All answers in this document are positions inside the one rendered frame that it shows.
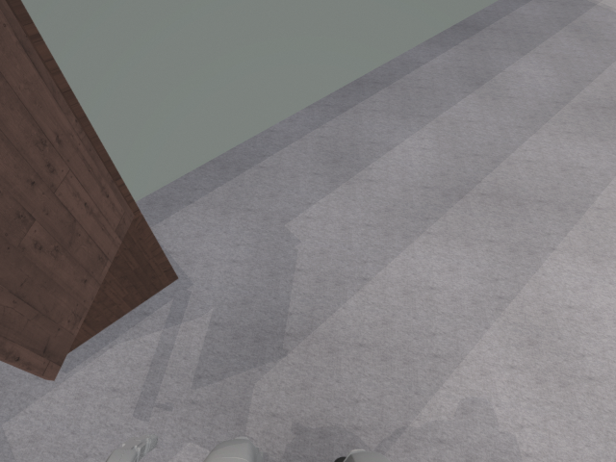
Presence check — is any cupboard door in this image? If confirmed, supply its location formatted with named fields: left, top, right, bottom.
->
left=0, top=0, right=134, bottom=381

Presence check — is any left robot hand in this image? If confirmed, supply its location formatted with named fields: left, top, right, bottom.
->
left=106, top=434, right=158, bottom=462

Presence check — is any robot left thigh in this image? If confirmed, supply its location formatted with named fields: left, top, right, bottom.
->
left=203, top=439, right=264, bottom=462

